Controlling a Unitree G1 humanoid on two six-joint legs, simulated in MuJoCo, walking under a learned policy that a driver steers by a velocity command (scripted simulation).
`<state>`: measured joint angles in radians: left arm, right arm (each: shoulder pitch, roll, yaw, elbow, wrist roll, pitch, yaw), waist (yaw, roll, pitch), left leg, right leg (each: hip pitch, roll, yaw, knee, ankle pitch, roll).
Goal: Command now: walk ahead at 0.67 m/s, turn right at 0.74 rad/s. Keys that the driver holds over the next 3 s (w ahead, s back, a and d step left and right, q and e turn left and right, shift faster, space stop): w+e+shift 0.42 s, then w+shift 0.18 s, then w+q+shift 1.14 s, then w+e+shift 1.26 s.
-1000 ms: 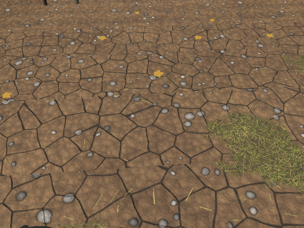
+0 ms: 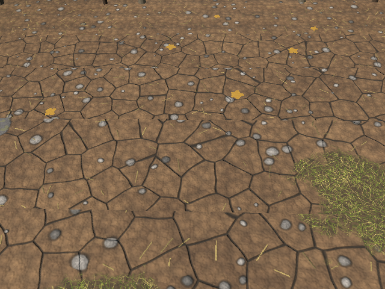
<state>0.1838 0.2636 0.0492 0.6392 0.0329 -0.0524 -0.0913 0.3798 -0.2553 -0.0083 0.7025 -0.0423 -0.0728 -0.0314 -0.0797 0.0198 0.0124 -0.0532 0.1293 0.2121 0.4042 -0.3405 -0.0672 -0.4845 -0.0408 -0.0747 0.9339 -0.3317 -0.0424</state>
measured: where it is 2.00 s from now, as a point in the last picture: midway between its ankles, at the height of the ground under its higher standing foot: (239, 128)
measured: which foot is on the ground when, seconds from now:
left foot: down 0.00-0.06, up 0.08-0.58, down 0.60-0.96, up 0.98-1.00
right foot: up 0.00-0.04, down 0.06-0.58, up 0.60-0.96, down 0.98-1.00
